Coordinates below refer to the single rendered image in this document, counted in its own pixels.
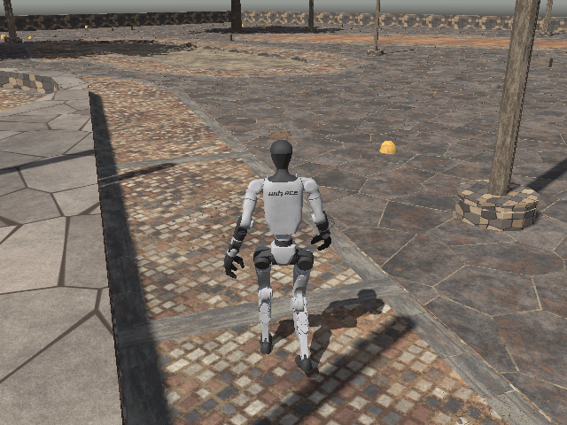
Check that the left robot forearm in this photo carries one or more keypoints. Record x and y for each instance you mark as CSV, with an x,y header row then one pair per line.
x,y
237,239

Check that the robot left hand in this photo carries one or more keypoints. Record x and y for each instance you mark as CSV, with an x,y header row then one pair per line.
x,y
228,265

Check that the right robot upper arm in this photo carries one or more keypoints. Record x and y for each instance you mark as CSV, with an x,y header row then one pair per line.
x,y
315,200

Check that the right robot forearm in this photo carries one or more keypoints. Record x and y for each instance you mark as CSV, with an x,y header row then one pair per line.
x,y
324,228

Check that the robot left shin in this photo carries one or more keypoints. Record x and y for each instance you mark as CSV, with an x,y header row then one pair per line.
x,y
264,315

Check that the right robot foot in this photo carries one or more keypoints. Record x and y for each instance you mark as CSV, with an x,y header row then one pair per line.
x,y
304,364

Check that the robot right hand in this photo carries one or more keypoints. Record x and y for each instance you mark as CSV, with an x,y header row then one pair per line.
x,y
326,244

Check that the left robot upper arm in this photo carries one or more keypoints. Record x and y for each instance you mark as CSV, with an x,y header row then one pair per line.
x,y
254,188

